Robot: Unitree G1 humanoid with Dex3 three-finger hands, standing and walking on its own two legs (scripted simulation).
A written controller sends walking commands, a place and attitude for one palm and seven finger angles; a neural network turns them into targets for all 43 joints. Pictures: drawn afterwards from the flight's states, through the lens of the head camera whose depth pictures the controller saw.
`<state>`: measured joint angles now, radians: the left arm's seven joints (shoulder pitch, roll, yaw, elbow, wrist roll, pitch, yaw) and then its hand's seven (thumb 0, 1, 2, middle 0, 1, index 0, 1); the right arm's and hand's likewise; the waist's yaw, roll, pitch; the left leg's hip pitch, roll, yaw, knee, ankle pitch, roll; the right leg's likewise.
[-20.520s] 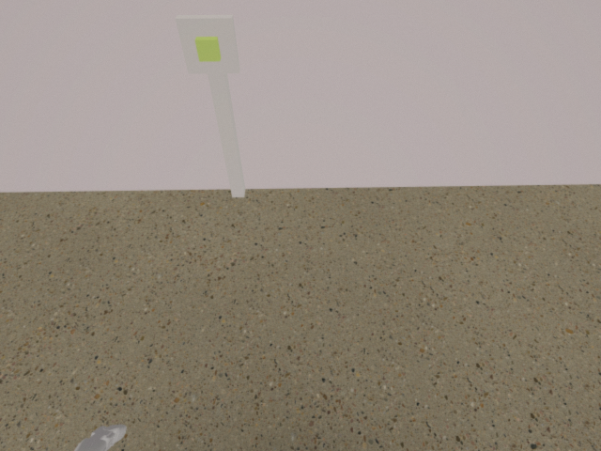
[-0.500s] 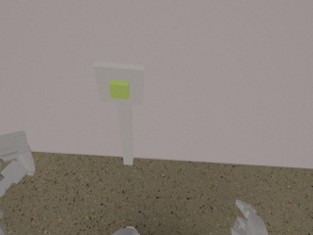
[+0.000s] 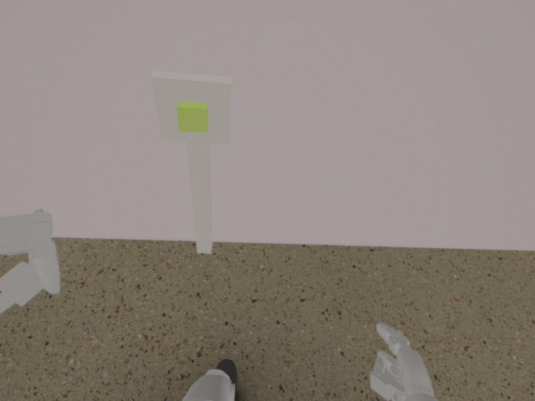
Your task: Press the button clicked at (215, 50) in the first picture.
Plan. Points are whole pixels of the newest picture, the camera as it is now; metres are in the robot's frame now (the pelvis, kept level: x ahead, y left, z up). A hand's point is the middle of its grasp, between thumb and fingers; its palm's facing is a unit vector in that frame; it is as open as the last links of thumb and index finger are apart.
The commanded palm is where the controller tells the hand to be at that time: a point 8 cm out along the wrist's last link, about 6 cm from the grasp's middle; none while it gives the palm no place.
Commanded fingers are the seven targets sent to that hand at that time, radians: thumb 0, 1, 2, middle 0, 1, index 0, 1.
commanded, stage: stop stepping back and stand still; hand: left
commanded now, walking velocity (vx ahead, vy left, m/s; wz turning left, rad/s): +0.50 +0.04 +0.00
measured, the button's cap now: (193, 116) +0.73 +0.24 -0.02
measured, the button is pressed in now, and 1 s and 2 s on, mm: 0 0 0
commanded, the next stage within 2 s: let the arm hang, fingers relaxed in 1.82 s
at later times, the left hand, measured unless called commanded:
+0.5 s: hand out of the picture +0.10 +0.29 +0.19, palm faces +0.51 -0.77 -0.37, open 3.0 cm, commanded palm +0.05 +0.31 +0.20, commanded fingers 0.00 0.90 0.90 -1.30 -1.50 -1.30 -1.50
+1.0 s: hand out of the picture +0.13 +0.27 +0.17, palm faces +0.45 -0.78 -0.44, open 3.1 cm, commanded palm +0.07 +0.30 +0.20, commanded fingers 0.00 0.90 0.90 -1.30 -1.50 -1.30 -1.50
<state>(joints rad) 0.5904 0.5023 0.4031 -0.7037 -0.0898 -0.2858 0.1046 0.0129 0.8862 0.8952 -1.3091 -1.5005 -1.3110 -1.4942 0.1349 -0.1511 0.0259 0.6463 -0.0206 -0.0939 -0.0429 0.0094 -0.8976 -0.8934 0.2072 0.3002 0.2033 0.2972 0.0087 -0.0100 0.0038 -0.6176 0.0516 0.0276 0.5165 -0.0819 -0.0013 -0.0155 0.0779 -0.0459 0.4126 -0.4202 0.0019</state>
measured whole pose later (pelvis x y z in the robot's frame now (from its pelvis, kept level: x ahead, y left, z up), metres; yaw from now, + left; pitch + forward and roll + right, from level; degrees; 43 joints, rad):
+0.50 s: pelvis -0.07 +0.03 +0.00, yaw +2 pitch +0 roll -1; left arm 0.58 0.38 0.41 -0.56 -0.02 -0.25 0.17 0.01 0.88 0.90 -1.31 -1.50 -1.32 -1.49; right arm 0.32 -0.24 -0.03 0.69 0.00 -0.12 -0.11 0.01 -0.90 -0.89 0.21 0.30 0.20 0.30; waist 0.01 -0.02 -0.10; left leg -0.39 0.03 0.03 0.66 -0.31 0.03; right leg -0.23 -0.04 -0.05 0.67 -0.45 -0.01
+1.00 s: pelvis -0.05 +0.01 +0.02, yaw +2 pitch +0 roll +1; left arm 0.60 0.32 0.35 -0.46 -0.02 -0.21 0.18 0.01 0.89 0.90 -1.31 -1.50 -1.31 -1.49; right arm 0.25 -0.25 -0.02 0.66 0.00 -0.10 -0.08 0.01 -0.90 -0.89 0.20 0.30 0.20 0.30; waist 0.00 0.01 0.01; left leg -0.35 0.03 0.06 0.63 -0.26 0.01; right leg -0.20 0.00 -0.11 0.49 -0.30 -0.05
